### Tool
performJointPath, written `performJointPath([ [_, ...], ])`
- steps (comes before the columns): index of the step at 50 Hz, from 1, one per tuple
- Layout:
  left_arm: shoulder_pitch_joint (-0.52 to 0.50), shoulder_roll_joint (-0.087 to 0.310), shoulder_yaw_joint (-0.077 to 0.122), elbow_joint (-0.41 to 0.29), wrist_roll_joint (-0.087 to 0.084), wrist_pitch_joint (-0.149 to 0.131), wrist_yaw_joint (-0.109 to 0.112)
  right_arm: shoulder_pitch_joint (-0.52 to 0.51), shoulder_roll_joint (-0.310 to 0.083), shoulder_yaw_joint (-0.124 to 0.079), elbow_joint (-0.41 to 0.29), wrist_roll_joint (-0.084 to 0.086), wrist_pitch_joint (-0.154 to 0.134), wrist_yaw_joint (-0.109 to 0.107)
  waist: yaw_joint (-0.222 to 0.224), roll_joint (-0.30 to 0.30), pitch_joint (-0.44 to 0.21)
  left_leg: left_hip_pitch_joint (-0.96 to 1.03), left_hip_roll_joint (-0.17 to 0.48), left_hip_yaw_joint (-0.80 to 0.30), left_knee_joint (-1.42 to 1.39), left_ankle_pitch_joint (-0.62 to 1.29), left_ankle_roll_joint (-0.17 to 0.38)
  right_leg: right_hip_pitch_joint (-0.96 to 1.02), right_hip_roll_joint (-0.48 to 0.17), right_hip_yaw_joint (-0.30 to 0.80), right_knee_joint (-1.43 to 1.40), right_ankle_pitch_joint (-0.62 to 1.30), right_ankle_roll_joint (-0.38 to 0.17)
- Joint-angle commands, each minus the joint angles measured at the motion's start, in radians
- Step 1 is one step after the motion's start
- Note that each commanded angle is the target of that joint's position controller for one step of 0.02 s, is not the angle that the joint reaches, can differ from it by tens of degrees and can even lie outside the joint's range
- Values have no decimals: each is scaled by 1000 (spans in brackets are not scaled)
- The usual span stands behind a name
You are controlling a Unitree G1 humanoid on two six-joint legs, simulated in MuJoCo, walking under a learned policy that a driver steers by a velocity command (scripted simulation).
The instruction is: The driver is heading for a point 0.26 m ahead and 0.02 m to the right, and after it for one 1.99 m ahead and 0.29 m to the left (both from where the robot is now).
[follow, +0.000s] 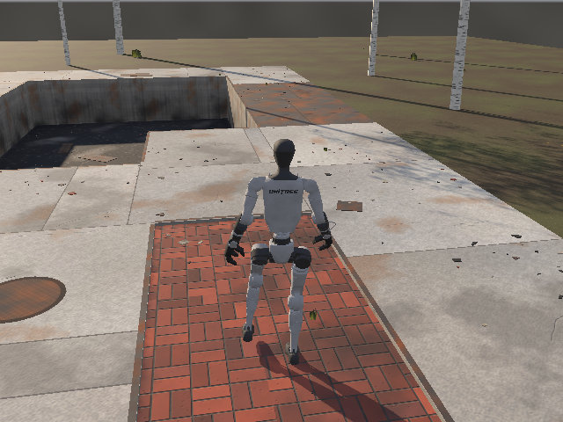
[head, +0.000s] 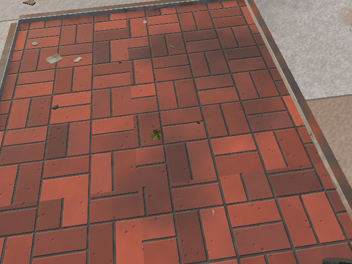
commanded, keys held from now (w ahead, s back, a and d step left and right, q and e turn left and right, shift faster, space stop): w+e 0.04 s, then e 0.22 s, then q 0.74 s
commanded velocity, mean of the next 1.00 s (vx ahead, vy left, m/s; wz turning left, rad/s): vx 0.14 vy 0.00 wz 0.02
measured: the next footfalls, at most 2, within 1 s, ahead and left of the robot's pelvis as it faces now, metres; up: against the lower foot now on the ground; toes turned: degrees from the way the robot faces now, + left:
left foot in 0.20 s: +0.28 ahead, +0.15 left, +0.00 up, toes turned +1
right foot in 0.52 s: +0.24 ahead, -0.10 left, +0.00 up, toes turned -6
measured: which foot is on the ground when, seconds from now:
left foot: up 0.00-0.18, down 0.20-1.00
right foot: down 0.00-0.20, up 0.22-0.50, down 0.52-0.80, up 0.82-1.00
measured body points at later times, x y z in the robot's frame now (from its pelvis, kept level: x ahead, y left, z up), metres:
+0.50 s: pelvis +0.19 +0.05 -0.01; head +0.23 +0.04 +0.44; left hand +0.40 +0.28 -0.11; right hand +0.26 -0.23 -0.13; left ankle +0.27 +0.14 -0.75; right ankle +0.20 -0.10 -0.74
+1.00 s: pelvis +0.23 +0.07 +0.00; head +0.27 +0.10 +0.44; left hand +0.37 +0.37 -0.11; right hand +0.39 -0.20 -0.09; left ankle +0.24 +0.15 -0.75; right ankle +0.23 -0.09 -0.66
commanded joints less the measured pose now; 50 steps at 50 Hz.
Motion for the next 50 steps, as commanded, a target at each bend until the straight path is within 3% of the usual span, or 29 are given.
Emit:
performJointPath([
  [1, -22, 177, 49, -67, -7, -10, 19, -72, -37, -2, -68, 3, -9, 6, 0, -97, -43, 122, -65, 47, -213, 204, -19, -87, -183, 145, -106, 202, -134],
  [6, 40, 174, 54, -37, -12, 19, 33, -127, -87, -21, -94, 9, -25, 24, 13, -131, -59, 196, -130, 19, -385, 212, 14, 19, -204, 251, 54, 274, -76],
  [8, -2, 164, 54, -56, -9, 30, 41, -56, -107, -34, -77, 6, -33, 24, -33, -158, -90, 273, -131, 17, -422, 184, 50, 53, -197, 297, 161, 321, -41],
  [9, -32, 142, 47, -74, -10, 30, 41, 13, -121, -41, -64, -5, -37, 18, -77, -147, -131, 391, -104, 25, -477, 282, 78, 31, -148, 274, 263, 337, -2],
  [10, -34, 85, 27, -106, 6, 27, 40, 119, -179, -52, -62, -26, -38, 10, -113, -46, -270, 649, 68, -107, -414, 543, 144, -84, -85, 212, 508, 135, 46],
  [11, 189, 21, 9, -95, 2, 24, 35, 162, -212, -54, -55, -39, -20, 8, -29, 238, -428, 974, 358, -451, -374, 800, 346, -367, 50, 118, 824, -583, 113],
  [12, 241, 142, 24, -75, -11, 26, 30, 165, -179, -55, -52, 0, 0, 12, -34, 235, -475, 955, 391, -589, -418, 518, 376, -446, -42, 116, 971, -523, 135],
  [13, 119, 198, 44, -80, -20, 42, 34, 114, -105, -36, -81, 2, 15, 4, -72, 141, -339, 850, 314, -438, -453, 373, 330, -500, -77, 85, 1015, -434, 160],
  [14, 30, 200, 45, -93, -13, 58, 42, 69, -74, -21, -78, -5, 29, 1, -79, 76, -248, 719, 243, -323, -478, 313, 293, -494, -97, 47, 988, -371, 171],
  [16, -2, 143, 35, -104, -2, 82, 47, 9, -55, -4, -62, -14, 42, 4, -35, 83, -139, 489, 152, -199, -534, 307, 276, -386, -127, 41, 884, -337, 174],
  [19, 30, 34, -3, -83, 22, 76, 45, -47, -41, 3, -31, -12, 33, 21, 6, 118, -141, 358, 74, -67, -556, 470, 275, -164, -135, -29, 532, -298, 171],
  [22, -6, 61, 0, -73, 23, 68, 39, -13, -96, -14, -5, 15, 46, 25, -17, 118, -197, 414, 87, -102, -531, 418, 290, -56, -118, -44, 310, -119, 166],
  [24, -23, 80, 7, -71, 21, 73, 35, -30, -120, -18, -11, 30, 61, 24, -2, 103, -163, 353, 70, -131, -535, 150, 261, 36, -95, -66, 156, 13, 136],
  [25, -54, 96, 11, -85, 30, 74, 36, -17, -106, -12, -7, 34, 66, 24, -6, 92, -135, 300, 49, -149, -539, 7, 222, 77, -110, -46, 107, 33, 109],
  [26, -70, 133, 18, -107, 41, 74, 42, -1, -90, -5, -6, 27, 65, 26, -11, 49, -124, 237, 25, -154, -515, -117, 174, 123, -188, 21, 93, 57, 72],
  [27, -93, 193, 32, -121, 46, 78, 50, 28, -70, -1, -12, 18, 62, 29, -44, -66, -105, 169, -50, -90, -459, -234, 128, 121, -274, 78, 91, 33, 21],
  [28, -88, 187, 40, -100, 42, 81, 48, 36, -60, 0, -13, 25, 65, 25, -47, -184, -99, 213, -114, 21, -379, -251, 94, 22, -305, 107, 39, -101, -20],
  [29, -111, 156, 33, -109, 41, 76, 46, 38, -70, -5, -8, 25, 68, 20, -42, -214, -70, 218, -136, 58, -294, -200, 75, -8, -321, 129, -5, -127, -29],
  [31, -151, 154, 38, -120, 32, 64, 54, 65, -82, -20, -1, 24, 80, 14, -47, -249, -55, 188, -132, 96, -151, -215, 64, -3, -378, 150, 8, 47, -52],
  [33, -156, 151, 39, -121, 21, 51, 63, 73, -81, -29, -14, 24, 93, 20, -40, -226, -71, 159, -99, 91, -34, -313, 59, 25, -443, 155, 50, 311, -90],
  [35, -177, 161, 46, -119, 12, 53, 65, 77, -59, -26, -26, 35, 103, 28, -40, -193, -83, 173, -83, 111, -47, -325, 59, 39, -443, 109, 78, 416, -87],
  [38, -216, 168, 53, -112, -5, 69, 65, 122, -55, -33, -19, 36, 114, 41, -68, -185, -103, 327, -125, 178, -261, -103, 75, -7, -382, -4, 163, 338, -24],
  [39, -179, 152, 52, -96, -7, 69, 62, 132, -74, -42, -23, 28, 116, 38, -68, -138, -99, 395, -132, 139, -355, 9, 97, -54, -345, -52, 236, 224, 23],
  [40, -130, 108, 44, -95, 15, 66, 58, 143, -168, -67, -41, 22, 114, 24, -41, 91, -110, 511, 16, -120, -459, 305, 166, -201, -245, -161, 471, -34, 116],
  [41, -237, 63, 22, -167, 35, 61, 63, 186, -265, -84, -55, -4, 105, 29, -88, 311, -111, 583, 237, -489, -536, 515, 377, -452, -82, -123, 690, -493, 173],
  [42, -259, 98, 31, -157, 28, 56, 67, 213, -220, -67, -60, -21, 86, 33, -122, 165, -172, 630, 263, -497, -536, 493, 430, -483, -102, 4, 848, -531, 168],
  [44, -229, 122, 43, -119, 18, 56, 70, 124, -183, -57, -72, 7, 72, 17, -76, 39, -144, 610, 174, -339, -496, 423, 341, -507, -135, 19, 871, -383, 158],
  [46, -222, 127, 50, -108, 21, 56, 76, 79, -161, -46, -81, 29, 88, -4, -56, 51, -138, 564, 116, -276, -499, 410, 295, -461, -142, 21, 821, -274, 172],
  [50, -211, 89, 38, -96, 12, 48, 65, 91, -161, -48, -92, 26, 109, -26, -58, 71, -153, 576, 71, -255, -509, 356, 288, -423, -105, 5, 680, -186, 197],
])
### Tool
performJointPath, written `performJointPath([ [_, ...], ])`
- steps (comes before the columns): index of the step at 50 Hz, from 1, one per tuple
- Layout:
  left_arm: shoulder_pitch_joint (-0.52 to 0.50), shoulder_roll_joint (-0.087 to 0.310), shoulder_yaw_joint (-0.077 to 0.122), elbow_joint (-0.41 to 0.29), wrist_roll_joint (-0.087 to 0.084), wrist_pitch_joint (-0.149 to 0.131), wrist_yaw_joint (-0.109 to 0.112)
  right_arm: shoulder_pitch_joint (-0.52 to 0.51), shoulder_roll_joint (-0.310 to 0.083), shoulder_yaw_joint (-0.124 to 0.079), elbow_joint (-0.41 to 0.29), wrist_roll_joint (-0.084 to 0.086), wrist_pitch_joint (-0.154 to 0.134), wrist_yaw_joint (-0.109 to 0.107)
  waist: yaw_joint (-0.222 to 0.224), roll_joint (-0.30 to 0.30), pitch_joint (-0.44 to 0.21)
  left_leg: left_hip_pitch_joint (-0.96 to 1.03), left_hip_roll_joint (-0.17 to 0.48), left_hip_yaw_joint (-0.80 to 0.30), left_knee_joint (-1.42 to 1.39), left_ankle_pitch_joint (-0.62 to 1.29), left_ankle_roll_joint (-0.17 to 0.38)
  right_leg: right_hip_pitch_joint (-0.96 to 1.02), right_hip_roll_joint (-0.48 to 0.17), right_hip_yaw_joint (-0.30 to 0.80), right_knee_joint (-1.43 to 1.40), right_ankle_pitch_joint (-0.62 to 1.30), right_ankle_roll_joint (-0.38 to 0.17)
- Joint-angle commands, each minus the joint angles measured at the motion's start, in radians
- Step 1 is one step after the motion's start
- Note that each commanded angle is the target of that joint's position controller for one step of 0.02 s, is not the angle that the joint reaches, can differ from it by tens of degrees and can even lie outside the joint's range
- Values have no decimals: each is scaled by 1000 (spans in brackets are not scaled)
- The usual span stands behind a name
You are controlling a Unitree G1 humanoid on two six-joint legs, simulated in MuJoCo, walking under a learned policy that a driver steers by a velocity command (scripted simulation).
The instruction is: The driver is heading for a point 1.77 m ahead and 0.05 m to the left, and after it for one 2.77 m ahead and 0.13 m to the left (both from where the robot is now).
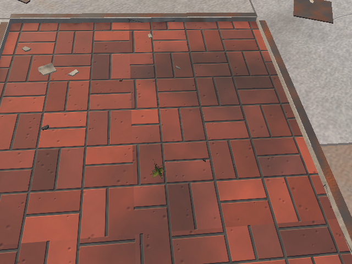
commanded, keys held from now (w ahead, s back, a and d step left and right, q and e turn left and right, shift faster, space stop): q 0.26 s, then no key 0.74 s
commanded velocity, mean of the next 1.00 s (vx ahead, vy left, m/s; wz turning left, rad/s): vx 0.00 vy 0.00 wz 0.28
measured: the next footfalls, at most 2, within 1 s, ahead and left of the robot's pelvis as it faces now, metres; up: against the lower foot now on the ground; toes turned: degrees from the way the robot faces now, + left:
right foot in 0.30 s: +0.08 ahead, -0.14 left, +0.00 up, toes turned +17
left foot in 0.62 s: -0.01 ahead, +0.11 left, +0.00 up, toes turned +12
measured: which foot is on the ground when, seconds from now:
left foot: down 0.00-0.30, up 0.32-0.60, down 0.62-1.00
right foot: up 0.00-0.28, down 0.30-1.00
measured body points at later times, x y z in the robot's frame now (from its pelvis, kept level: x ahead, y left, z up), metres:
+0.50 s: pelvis +0.01 -0.04 +0.00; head +0.04 -0.05 +0.45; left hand +0.07 +0.26 -0.09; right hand +0.22 -0.29 -0.11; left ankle -0.05 +0.09 -0.68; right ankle +0.05 -0.16 -0.74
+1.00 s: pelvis +0.00 +0.00 +0.00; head +0.00 +0.00 +0.45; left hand +0.02 +0.29 -0.13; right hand +0.19 -0.20 -0.12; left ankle -0.05 +0.10 -0.74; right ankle +0.05 -0.16 -0.74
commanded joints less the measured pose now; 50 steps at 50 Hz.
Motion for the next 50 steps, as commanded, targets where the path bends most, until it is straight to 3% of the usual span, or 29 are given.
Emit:
performJointPath([
  [1, -13, 59, 13, -62, -2, -20, -2, -9, -172, -49, -72, 5, 1, -23, 5, 120, -157, 228, 235, -286, -114, 356, 150, -67, -2, 34, -115, 60, 17],
  [6, -33, 66, 13, -60, -7, -34, -20, -32, -185, -58, -91, 2, 16, -24, -7, 164, -127, 140, 215, -365, -128, 158, 149, 43, 18, 45, -301, 71, 14],
  [10, -20, 78, 19, -57, -13, -54, -36, -50, -185, -62, -104, 7, 25, -14, -9, 180, -129, 138, 207, -447, -103, 193, 145, 123, 35, 48, -426, 54, -8],
  [13, 44, 79, 26, -35, -14, -68, -49, -87, -176, -61, -117, 23, 34, -15, 36, 174, -138, 118, 163, -463, -47, 219, 101, 266, 39, 24, -674, 196, -41],
  [14, 72, 102, 33, -24, -6, -69, -49, -77, -152, -54, -119, 24, 35, -19, 40, 145, -153, 69, 127, -427, -2, 129, 57, 361, -24, 51, -743, 301, -65],
  [15, 66, 161, 41, -39, 12, -63, -44, -17, -98, -38, -115, 8, 32, -18, 0, -39, -181, -31, 34, -301, 176, -154, -3, 459, -219, 232, -774, 415, -143],
  [16, 54, 209, 47, -37, 45, -56, -47, -25, -128, -49, -138, 14, 22, -18, -16, -255, -112, -213, -106, -121, 362, -441, -63, 420, -365, 443, -800, 576, -316],
  [17, 29, 161, 37, -55, 40, -60, -45, -1, -197, -70, -118, -7, 12, -18, -5, -181, -112, -227, -41, -130, 577, -447, -107, 377, -414, 463, -798, 554, -382],
  [18, -9, 116, 22, -62, 26, -60, -40, 8, -213, -81, -93, 1, 14, -15, -16, -124, -99, -224, -29, -132, 656, -381, -123, 358, -354, 369, -784, 513, -351],
  [19, -37, 98, 15, -65, 12, -57, -39, 23, -187, -78, -68, 2, 24, -19, -25, -93, -84, -226, -25, -123, 688, -329, -142, 354, -287, 285, -771, 463, -306],
  [20, -40, 88, 8, -61, -2, -56, -38, 22, -163, -71, -62, -1, 31, -21, -14, -96, -73, -245, -26, -124, 711, -285, -157, 368, -262, 251, -762, 471, -293],
  [22, -16, 81, 0, -47, 0, -48, -36, 2, -108, -52, -68, 6, 34, -17, 1, -113, -73, -214, -22, -84, 642, -251, -174, 373, -216, 174, -757, 530, -290],
  [24, -1, 80, -2, -36, 6, -41, -35, -31, -72, -34, -81, 6, 29, -14, 19, -144, -98, -163, 15, -39, 471, -246, -183, 417, -202, 141, -739, 547, -289],
  [26, 12, 103, 2, -28, 4, -31, -38, -58, -44, -18, -90, 1, 26, -8, 42, -180, -112, -61, 47, 16, 291, -272, -180, 408, -202, 131, -729, 549, -292],
  [28, 40, 127, 5, -17, -3, -23, -41, -45, -66, -23, -78, 8, 23, -4, 51, -185, -115, 11, 40, 50, 138, -201, -169, 407, -214, 152, -710, 554, -297],
  [30, 55, 107, -7, 0, -18, -25, -44, 13, -67, -24, -45, -1, 19, 0, 14, -148, -103, 153, 33, 61, -141, 32, -129, 356, -193, 137, -683, 537, -251],
  [31, 96, 91, -16, 14, -10, -38, -49, 18, -100, -26, -51, -10, 18, -5, 25, -101, -122, 261, 86, -15, -155, 148, -97, 292, -178, 125, -673, 474, -190],
  [32, 115, 59, -29, 5, 23, -54, -59, 36, -175, -37, -59, -21, 21, -16, 58, 72, -170, 346, 220, -146, -90, 401, -46, 228, -108, 44, -581, 331, -121],
  [33, 107, 19, -40, 5, 25, -60, -56, -17, -128, -24, -41, -30, 17, -7, 84, 208, -159, 182, 245, -160, -80, 263, 33, 300, -63, -15, -640, 153, -66],
  [34, 56, 62, -35, 14, 30, -58, -53, -54, -70, -11, -61, -29, 9, 2, 51, 145, -116, 141, 195, -139, -98, 117, 27, 330, -60, -20, -631, 196, -36],
  [35, 30, 68, -31, 18, 26, -56, -51, -39, -58, -6, -46, -36, 2, 3, 36, 125, -100, 127, 169, -123, -104, 46, 1, 330, -53, -26, -628, 232, -32],
  [38, 50, 65, -30, 39, 14, -43, -40, -15, -75, -4, -26, -27, -17, 0, 37, 116, -42, 84, 146, -110, -107, 44, -26, 330, -60, -17, -634, 275, -36],
  [50, 92, 72, -26, 157, 6, -39, -24, 8, -46, 7, 34, -20, -26, -4, 33, 38, -47, 105, 114, -79, -92, 112, -26, 363, -67, -16, -652, 324, -20],
])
